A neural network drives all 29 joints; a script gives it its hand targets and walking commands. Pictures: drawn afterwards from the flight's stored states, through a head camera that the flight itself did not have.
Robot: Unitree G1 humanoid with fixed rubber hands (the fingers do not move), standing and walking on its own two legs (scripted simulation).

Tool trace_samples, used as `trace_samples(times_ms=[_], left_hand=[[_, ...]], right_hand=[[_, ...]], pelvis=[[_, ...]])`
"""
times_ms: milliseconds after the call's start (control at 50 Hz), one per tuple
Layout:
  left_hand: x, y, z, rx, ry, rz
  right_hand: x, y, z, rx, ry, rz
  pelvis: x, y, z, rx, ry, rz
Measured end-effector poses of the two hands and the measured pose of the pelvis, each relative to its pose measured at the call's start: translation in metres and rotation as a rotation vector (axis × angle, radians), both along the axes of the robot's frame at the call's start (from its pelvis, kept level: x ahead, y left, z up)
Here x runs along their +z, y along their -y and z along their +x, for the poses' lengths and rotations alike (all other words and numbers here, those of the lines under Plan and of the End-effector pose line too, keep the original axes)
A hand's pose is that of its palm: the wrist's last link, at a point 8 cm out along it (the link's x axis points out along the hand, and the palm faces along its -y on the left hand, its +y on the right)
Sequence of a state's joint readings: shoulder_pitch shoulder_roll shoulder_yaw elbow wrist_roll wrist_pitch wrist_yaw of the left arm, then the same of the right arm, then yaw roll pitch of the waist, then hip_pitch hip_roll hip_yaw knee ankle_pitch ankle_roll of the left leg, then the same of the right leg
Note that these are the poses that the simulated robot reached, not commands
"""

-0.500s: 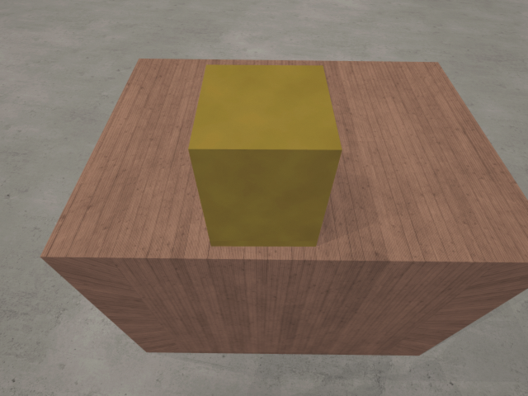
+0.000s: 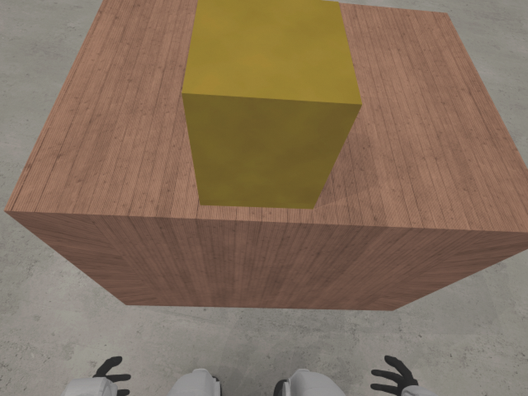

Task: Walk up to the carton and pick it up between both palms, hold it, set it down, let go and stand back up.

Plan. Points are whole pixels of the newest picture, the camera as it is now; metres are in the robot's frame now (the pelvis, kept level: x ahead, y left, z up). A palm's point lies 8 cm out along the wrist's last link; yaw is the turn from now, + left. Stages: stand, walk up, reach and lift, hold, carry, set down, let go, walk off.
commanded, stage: reach and lift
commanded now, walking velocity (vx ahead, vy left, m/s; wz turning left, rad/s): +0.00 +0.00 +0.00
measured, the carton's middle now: (263, 112) +0.51 +0.00 +0.08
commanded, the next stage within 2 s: none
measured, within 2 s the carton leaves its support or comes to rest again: neither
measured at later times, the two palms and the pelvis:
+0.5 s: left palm (130, 367) +0.16 +0.19 -0.09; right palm (405, 376) +0.14 -0.23 -0.11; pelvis -0.02 -0.03 +0.02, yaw +0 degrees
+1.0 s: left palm (104, 371) +0.15 +0.21 -0.05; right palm (404, 385) +0.13 -0.21 -0.06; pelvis -0.08 +0.01 +0.00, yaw -1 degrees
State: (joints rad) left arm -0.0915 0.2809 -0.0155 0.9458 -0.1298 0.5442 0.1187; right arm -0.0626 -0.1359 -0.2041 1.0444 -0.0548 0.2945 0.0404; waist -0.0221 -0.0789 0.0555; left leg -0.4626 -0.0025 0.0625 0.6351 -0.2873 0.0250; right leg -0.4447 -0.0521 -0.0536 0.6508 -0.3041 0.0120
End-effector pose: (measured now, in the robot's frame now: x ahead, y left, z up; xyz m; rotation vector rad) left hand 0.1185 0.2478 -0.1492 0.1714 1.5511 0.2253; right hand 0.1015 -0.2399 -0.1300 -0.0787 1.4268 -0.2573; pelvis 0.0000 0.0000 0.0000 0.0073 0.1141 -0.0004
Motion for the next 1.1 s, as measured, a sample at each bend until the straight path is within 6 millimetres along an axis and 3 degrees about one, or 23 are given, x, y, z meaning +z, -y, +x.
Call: trace_samples(times_ms=[40, 80, 140, 200, 280, 340, 400, 520, 600, 720, 900, 1020, 1100], left_hand=[[0.007, 0.000, 0.059, 0.016, 0.100, -0.028], [0.021, 0.010, 0.102, 0.009, 0.195, -0.094], [0.041, 0.035, 0.126, -0.046, 0.273, -0.174], [0.054, 0.055, 0.114, -0.101, 0.291, -0.188], [0.056, 0.064, 0.077, -0.093, 0.264, -0.156], [0.052, 0.062, 0.049, -0.057, 0.221, -0.123], [0.049, 0.058, 0.033, -0.033, 0.205, -0.095], [0.058, 0.057, 0.046, -0.027, 0.317, -0.080], [0.070, 0.059, 0.056, -0.040, 0.400, -0.101], [0.087, 0.052, 0.052, -0.065, 0.490, -0.100], [0.088, 0.028, 0.027, -0.102, 0.559, -0.072], [0.101, 0.038, 0.035, -0.097, 0.703, -0.069], [0.102, 0.049, 0.034, -0.101, 0.709, -0.056]], right_hand=[[0.008, 0.007, 0.044, 0.007, 0.066, -0.010], [0.017, 0.002, 0.075, 0.005, 0.120, 0.003], [0.026, -0.021, 0.098, 0.017, 0.183, 0.037], [0.026, -0.047, 0.094, 0.062, 0.214, 0.065], [0.017, -0.066, 0.069, 0.122, 0.212, 0.100], [0.010, -0.062, 0.047, 0.130, 0.196, 0.099], [0.009, -0.045, 0.033, 0.120, 0.191, 0.072], [0.026, -0.004, 0.038, 0.110, 0.280, -0.007], [0.042, 0.006, 0.045, 0.119, 0.342, -0.045], [0.048, -0.013, 0.035, 0.121, 0.397, -0.025], [0.049, -0.034, 0.012, 0.094, 0.496, -0.020], [0.073, -0.034, 0.029, 0.122, 0.636, -0.024], [0.090, -0.033, 0.046, 0.140, 0.684, -0.014]], pelvis=[[-0.005, 0.002, -0.005, 0.016, -0.033, -0.013], [-0.005, 0.003, -0.007, 0.021, -0.062, -0.030], [0.003, 0.004, -0.003, 0.012, -0.067, -0.041], [0.013, 0.006, 0.005, -0.003, -0.046, -0.037], [0.019, 0.011, 0.011, -0.010, 0.002, -0.028], [0.020, 0.017, 0.008, -0.002, 0.027, -0.022], [0.020, 0.023, -0.001, 0.008, 0.040, -0.016], [0.018, 0.033, -0.023, 0.009, 0.040, -0.008], [0.018, 0.035, -0.034, 0.005, 0.053, -0.005], [0.017, 0.029, -0.048, -0.010, 0.093, -0.003], [0.005, 0.002, -0.069, -0.024, 0.147, -0.006], [-0.002, -0.016, -0.078, -0.011, 0.159, -0.031], [-0.001, -0.018, -0.084, 0.005, 0.126, -0.022]])
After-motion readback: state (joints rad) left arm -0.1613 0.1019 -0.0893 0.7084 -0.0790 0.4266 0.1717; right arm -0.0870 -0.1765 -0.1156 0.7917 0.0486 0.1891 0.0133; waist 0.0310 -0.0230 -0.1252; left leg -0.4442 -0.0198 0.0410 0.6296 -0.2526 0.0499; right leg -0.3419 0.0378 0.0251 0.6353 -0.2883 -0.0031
